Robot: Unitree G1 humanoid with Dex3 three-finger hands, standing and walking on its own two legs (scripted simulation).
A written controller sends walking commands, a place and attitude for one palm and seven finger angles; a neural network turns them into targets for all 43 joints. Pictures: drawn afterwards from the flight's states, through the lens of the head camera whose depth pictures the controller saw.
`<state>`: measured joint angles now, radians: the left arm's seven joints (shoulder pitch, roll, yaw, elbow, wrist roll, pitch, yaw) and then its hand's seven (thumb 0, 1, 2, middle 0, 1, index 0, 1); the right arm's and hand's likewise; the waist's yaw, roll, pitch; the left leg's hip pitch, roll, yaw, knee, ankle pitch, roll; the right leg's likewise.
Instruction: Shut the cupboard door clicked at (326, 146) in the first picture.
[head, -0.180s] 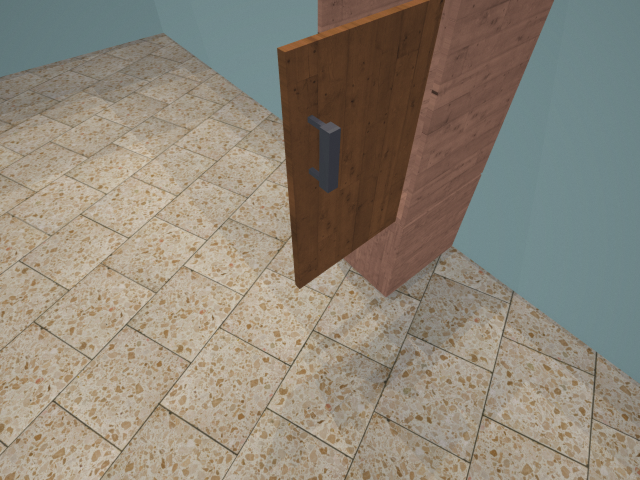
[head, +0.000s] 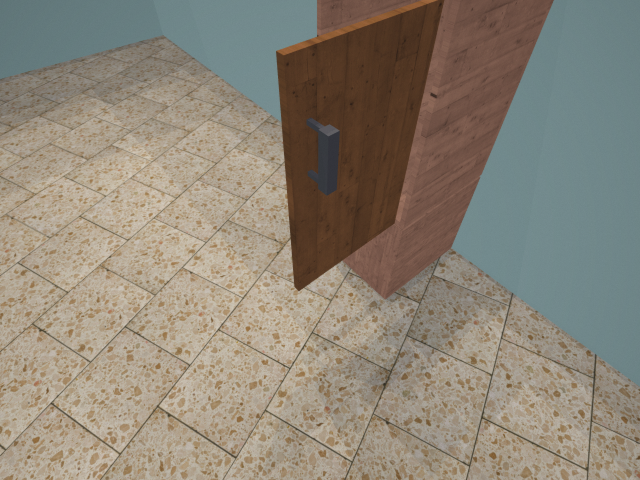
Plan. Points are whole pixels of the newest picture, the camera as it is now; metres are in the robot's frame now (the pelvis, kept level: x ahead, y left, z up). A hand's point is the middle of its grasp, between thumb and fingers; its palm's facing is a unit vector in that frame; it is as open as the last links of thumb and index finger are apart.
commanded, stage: stand and wait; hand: left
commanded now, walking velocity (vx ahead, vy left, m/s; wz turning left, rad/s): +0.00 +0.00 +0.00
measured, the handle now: (320, 156) +0.61 +0.04 +0.06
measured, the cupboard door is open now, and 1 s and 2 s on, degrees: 91 91 91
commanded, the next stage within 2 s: look at it before walking up in 0.10 s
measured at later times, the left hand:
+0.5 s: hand out of the picture +0.03 +0.21 -0.17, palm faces +0.00 -0.96 -0.26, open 7.4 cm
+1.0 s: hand out of the picture +0.03 +0.20 -0.18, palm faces -0.05 -0.97 -0.25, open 7.4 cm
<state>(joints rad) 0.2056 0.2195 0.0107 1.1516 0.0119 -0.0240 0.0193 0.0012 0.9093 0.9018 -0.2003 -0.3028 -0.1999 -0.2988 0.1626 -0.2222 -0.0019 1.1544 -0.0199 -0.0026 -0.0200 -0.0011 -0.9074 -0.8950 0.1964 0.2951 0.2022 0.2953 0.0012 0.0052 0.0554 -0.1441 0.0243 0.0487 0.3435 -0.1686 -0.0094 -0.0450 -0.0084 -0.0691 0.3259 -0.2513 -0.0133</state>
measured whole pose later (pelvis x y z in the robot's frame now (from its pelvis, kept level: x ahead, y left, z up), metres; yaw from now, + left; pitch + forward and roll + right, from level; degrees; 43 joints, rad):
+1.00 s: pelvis -0.01 +0.00 -0.01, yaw -5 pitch -1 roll +0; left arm 0.22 0.21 0.04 1.09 0.02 0.03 0.01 0.00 0.91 0.90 -0.20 -0.30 -0.20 -0.30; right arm 0.16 -0.21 -0.03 1.08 -0.02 0.02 -0.03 0.00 -0.91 -0.89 0.20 0.30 0.20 0.30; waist 0.01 0.01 0.08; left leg -0.20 0.07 0.13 0.46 -0.23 -0.02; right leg -0.14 0.02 0.01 0.46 -0.29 -0.02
